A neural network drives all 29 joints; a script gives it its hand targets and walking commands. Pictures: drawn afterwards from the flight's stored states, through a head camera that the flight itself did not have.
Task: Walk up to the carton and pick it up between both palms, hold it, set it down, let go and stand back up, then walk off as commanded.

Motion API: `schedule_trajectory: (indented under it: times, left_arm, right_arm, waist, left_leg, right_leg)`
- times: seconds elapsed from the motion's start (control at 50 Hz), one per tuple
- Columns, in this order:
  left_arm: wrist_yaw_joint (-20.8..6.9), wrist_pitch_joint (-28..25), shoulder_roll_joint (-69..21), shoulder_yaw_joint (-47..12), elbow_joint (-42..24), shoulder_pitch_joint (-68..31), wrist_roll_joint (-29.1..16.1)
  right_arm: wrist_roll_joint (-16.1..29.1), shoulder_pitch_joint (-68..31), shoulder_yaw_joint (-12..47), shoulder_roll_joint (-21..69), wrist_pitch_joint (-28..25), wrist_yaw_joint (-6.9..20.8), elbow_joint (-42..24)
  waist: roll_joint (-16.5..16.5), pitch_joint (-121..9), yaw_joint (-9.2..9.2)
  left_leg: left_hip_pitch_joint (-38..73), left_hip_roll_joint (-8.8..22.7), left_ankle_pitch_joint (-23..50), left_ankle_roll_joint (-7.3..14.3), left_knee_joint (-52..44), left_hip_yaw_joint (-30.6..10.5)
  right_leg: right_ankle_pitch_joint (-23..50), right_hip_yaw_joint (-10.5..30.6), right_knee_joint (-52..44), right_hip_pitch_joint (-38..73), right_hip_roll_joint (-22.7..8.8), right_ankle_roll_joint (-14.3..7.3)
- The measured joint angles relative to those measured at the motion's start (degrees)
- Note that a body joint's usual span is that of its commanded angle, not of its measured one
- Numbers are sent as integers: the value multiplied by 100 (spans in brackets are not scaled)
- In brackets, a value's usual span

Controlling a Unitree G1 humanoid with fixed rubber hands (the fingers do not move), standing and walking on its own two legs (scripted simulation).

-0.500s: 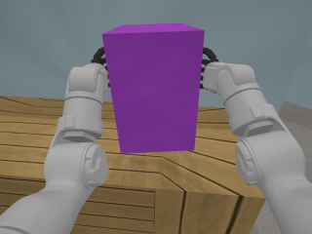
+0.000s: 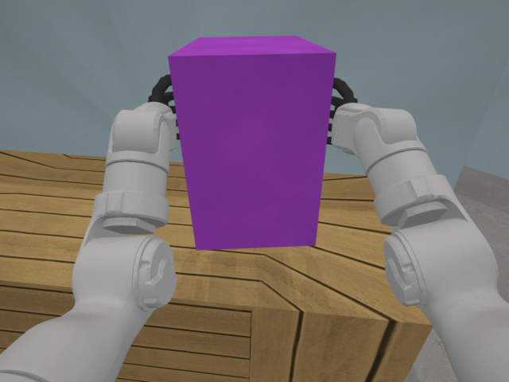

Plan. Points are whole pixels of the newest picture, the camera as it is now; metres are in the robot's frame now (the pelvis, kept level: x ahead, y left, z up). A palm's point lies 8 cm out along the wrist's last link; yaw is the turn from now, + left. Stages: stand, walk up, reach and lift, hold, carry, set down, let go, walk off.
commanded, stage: hold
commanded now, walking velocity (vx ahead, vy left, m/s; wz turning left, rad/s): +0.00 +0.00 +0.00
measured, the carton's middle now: (251, 130) +0.41 -0.01 +0.30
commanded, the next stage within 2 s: none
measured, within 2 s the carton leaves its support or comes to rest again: neither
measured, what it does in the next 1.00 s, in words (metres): stands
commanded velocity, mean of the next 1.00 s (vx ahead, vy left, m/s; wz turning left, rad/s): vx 0.00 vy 0.00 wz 0.00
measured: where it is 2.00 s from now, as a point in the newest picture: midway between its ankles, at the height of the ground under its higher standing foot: outside the picture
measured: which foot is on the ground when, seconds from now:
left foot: down 0.00-1.00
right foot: down 0.00-1.00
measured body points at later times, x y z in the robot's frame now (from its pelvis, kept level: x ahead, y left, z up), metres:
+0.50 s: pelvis +0.00 +0.00 +0.00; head -0.10 +0.01 +0.44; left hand +0.39 +0.12 +0.34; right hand +0.37 -0.14 +0.33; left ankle +0.01 +0.14 -0.75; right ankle -0.01 -0.11 -0.75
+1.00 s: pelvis +0.00 +0.00 +0.00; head -0.11 +0.01 +0.44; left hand +0.38 +0.13 +0.33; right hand +0.36 -0.14 +0.33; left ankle +0.01 +0.14 -0.75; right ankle -0.01 -0.11 -0.75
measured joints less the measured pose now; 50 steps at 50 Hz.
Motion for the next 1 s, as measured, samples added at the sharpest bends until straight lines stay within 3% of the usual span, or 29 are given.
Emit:
schedule_trajectory:
  times: [0.26,0.4,0.54,1.0]
  left_arm:
    - [20,-86,14,152,263,-124,-21]
    - [-12,-31,73,139,347,-273,28]
    - [-20,8,17,106,7,-118,30]
    - [-7,26,35,126,183,-140,16]
  right_arm:
    - [-53,-65,52,3,28,19,120]
    - [-122,-137,-139,43,45,16,165]
    - [41,18,161,-46,54,-9,-162]
    - [8,-127,52,2,46,12,180]
  waist:
    - [133,-75,146]
    - [107,-31,88]
    - [82,-36,68]
    - [19,-57,48]
  left_leg:
    - [-18,-10,27,23,-49,82]
    - [13,-27,43,18,-72,36]
    - [-11,-10,26,23,-42,73]
    - [10,-34,38,35,-17,33]
  right_leg:
    - [-13,92,77,-103,-13,21]
    - [-9,51,42,-48,-26,14]
    - [2,96,46,-75,-8,21]
    - [15,76,37,-24,-17,31]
